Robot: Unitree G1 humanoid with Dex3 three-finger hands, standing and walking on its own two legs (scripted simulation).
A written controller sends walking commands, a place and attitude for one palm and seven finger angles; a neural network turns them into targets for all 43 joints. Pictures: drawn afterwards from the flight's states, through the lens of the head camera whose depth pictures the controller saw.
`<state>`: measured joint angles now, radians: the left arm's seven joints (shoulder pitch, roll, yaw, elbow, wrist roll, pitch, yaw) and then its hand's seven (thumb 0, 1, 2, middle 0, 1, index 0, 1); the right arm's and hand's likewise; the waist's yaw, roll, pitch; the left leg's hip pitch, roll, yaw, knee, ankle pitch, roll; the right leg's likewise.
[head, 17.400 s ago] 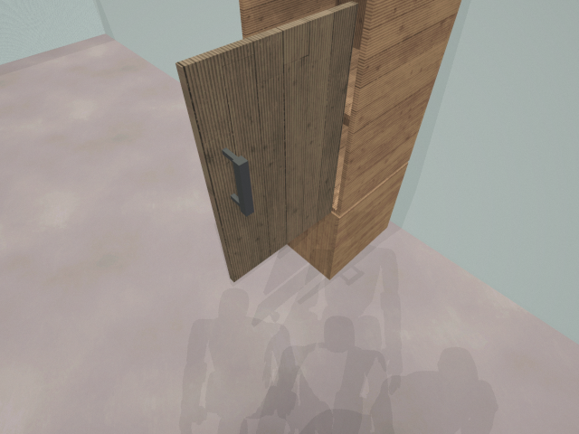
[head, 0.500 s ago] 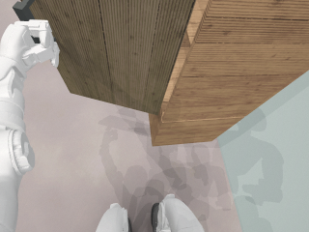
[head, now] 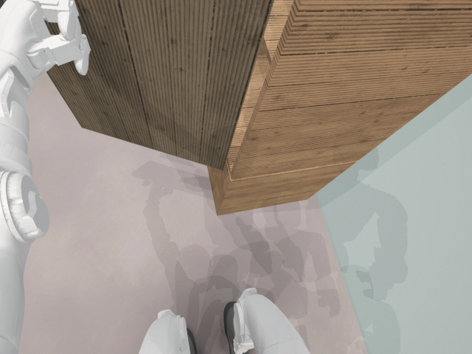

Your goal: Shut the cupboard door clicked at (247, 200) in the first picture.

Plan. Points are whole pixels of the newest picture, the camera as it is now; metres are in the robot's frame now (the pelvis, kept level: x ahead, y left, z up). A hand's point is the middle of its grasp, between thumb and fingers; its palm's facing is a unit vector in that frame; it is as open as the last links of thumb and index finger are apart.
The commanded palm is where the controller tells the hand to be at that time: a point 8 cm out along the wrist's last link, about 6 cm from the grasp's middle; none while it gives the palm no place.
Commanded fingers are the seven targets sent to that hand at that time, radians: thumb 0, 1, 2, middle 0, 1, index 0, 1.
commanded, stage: push the door shut along its arc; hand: left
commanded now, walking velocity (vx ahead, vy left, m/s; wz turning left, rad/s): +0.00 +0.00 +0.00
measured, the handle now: (12, 14) +0.62 +0.24 +0.10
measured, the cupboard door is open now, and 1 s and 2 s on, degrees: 63 57 57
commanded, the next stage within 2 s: pull the fist back off the door in 0.34 s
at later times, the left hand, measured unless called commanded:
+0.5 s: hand (84, 33) +0.58 +0.15 +0.11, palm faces -0.26 -0.96 +0.07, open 3.3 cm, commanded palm +0.59 +0.15 +0.10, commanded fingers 0.00 0.90 0.90 -1.30 -1.50 -1.30 -1.50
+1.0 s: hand (103, 46) +0.56 +0.12 +0.10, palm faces +0.07 -1.00 -0.02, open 3.1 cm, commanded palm +0.51 +0.16 +0.10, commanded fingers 0.00 0.90 0.90 -1.30 -1.50 -1.30 -1.50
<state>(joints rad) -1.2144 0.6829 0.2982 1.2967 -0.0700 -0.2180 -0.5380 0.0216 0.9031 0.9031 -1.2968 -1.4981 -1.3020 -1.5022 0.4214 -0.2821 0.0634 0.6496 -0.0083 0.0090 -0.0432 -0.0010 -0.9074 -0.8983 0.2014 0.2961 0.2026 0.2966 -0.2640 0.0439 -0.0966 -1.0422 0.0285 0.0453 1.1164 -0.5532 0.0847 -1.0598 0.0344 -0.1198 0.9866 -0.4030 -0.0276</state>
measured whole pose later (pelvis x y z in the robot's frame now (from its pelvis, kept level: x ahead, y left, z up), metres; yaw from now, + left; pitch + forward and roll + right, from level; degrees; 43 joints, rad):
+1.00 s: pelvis +0.00 -0.02 +0.02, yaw +0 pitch +24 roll -3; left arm -1.07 0.52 0.41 1.28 -0.02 -0.37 -0.06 0.02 0.90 0.91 -1.30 -1.50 -1.30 -1.50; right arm 0.53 -0.26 0.04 0.63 -0.04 0.03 0.06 0.00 -0.91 -0.90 0.20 0.30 0.20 0.30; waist -0.25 0.06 -0.10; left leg -0.93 0.04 0.07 1.00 -0.50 0.05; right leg -0.97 0.06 -0.09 0.90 -0.36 -0.06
